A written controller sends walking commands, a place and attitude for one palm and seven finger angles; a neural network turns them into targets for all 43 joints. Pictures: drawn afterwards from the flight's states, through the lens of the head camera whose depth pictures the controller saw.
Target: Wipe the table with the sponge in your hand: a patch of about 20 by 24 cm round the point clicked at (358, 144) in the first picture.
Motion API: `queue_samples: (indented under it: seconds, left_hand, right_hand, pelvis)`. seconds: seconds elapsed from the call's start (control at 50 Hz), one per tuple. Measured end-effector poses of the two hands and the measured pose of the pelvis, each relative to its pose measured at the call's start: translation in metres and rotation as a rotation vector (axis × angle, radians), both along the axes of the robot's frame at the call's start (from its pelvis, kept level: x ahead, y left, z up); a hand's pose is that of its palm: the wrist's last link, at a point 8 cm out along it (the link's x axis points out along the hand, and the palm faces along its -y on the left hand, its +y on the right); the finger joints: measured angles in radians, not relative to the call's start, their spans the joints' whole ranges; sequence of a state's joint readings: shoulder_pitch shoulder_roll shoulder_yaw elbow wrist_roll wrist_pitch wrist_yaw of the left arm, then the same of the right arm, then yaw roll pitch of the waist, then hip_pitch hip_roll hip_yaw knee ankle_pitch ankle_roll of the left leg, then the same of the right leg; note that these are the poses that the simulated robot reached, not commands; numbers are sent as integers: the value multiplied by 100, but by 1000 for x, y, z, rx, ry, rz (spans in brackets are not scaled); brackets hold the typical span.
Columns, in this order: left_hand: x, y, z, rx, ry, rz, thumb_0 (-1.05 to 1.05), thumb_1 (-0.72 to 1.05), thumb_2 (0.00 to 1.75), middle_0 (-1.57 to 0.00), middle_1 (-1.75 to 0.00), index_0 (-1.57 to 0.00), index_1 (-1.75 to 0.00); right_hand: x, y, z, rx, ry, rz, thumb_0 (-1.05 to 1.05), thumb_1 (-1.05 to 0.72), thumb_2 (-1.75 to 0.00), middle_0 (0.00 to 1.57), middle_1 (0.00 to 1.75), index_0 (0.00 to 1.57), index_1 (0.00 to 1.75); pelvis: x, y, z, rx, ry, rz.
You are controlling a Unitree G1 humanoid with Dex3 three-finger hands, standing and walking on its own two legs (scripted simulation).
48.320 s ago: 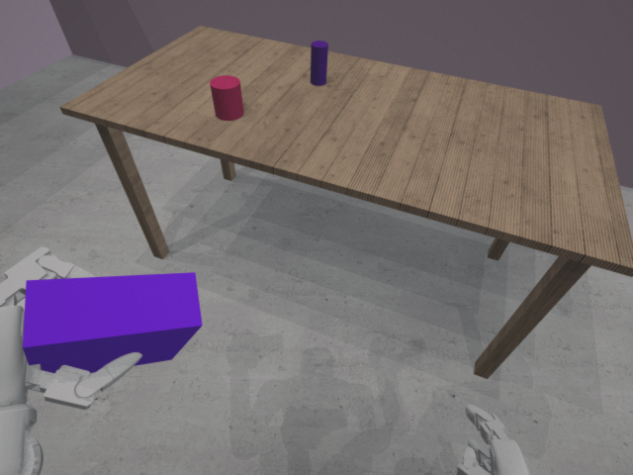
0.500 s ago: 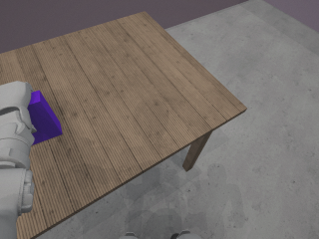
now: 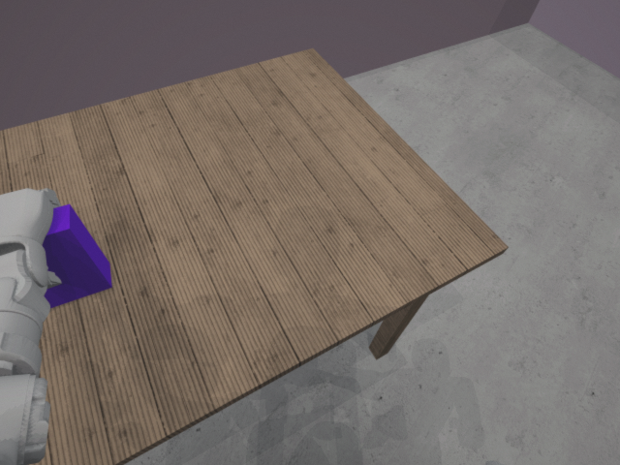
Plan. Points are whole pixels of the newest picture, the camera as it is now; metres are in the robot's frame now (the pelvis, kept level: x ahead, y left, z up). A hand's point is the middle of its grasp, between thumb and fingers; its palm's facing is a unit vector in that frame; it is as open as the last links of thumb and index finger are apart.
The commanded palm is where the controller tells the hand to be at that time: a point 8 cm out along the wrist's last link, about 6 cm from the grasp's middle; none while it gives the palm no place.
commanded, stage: wipe back along the first lane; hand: left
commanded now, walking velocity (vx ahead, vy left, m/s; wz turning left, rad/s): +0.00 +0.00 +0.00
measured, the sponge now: (48, 273) +0.36 +0.39 -0.02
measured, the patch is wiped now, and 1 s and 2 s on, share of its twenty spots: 1.00 1.00 1.00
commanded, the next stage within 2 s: lift the sponge slowly off the table in 1.72 s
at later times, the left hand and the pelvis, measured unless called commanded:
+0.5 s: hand (31, 261) +0.35 +0.38 +0.03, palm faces -0.07 +0.00 -1.00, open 9.7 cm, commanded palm +0.30 +0.36 +0.05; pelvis +0.01 +0.01 +0.01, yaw +0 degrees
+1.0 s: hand (28, 304) +0.30 +0.36 +0.03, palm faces -0.05 -0.01 -1.00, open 9.7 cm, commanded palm +0.25 +0.34 +0.05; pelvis +0.01 +0.01 +0.01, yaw +2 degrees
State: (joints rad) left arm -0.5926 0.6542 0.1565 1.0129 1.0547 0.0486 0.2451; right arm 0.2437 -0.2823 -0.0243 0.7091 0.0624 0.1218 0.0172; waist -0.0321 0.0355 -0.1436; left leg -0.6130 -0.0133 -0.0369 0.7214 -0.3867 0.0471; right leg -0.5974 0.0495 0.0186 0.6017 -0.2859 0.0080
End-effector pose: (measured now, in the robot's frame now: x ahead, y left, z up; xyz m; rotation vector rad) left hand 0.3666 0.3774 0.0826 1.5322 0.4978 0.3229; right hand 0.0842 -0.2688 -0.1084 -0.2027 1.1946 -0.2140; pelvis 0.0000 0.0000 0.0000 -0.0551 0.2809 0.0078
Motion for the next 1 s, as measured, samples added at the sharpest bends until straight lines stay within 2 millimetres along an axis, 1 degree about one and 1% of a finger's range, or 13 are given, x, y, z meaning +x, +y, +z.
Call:
queue_samples:
  seconds: [0.1, 0.2, 0.36, 0.46, 0.56, 0.68, 0.84, 0.92, 1.0]
  left_hand:
    - [-1, 3, -1, -4, 11, 4, -1, -54, 111, -75, -138, -80, -142]
    - [-2, 2, -3, 6, 7, 0, -1, -53, 110, -75, -138, -80, -142]
    - [-11, -2, -3, 18, -21, -2, -1, -50, 107, -72, -139, -77, -143]
    - [-21, -4, -2, 21, -35, -2, -1, -47, 105, -71, -139, -76, -143]
    - [-36, -9, -1, 24, -46, -8, -1, -46, 104, -70, -140, -75, -143]
    - [-55, -16, -2, 29, -57, -12, -1, -45, 103, -70, -140, -74, -144]
    - [-72, -23, -2, 25, -58, 2, 0, -44, 103, -69, -140, -74, -144]
    - [-78, -25, -2, 18, -56, 6, 0, -44, 103, -69, -141, -74, -144]
    - [-85, -27, -2, 14, -55, 4, 0, -44, 103, -69, -141, -74, -145]
  right_hand:
    - [10, 5, 0, 3, -1, 17, 1, -91, -90, 20, 30, 20, 29]
    - [14, 9, 0, 13, -4, 14, 1, -91, -90, 20, 30, 20, 29]
    - [17, 15, 1, 28, -13, 5, 1, -91, -90, 20, 30, 20, 29]
    - [24, 18, 4, 34, -42, 9, 1, -91, -90, 20, 30, 20, 29]
    - [38, 23, 7, 41, -87, 27, 1, -91, -90, 20, 30, 20, 29]
    - [60, 33, 13, 48, -152, 67, 1, -91, -90, 20, 30, 20, 29]
    - [88, 46, 20, 62, -227, 119, 1, -91, -90, 20, 30, 20, 29]
    - [97, 51, 22, 71, -249, 134, 1, -91, -90, 20, 30, 20, 29]
    - [101, 52, 23, 76, -261, 142, 1, -91, -90, 20, 30, 20, 29]
  pelvis:
    - [3, 1, 1, -2, -2, 10]
    - [6, 3, 2, -4, -1, 9]
    - [10, 6, 4, -4, -14, 4]
    - [11, 9, 5, -4, -29, 3]
    - [11, 12, 6, -3, -49, 6]
    - [10, 14, 7, -1, -74, 17]
    - [8, 14, 8, 2, -98, 27]
    - [8, 13, 8, 4, -107, 27]
    - [10, 11, 9, 6, -113, 27]
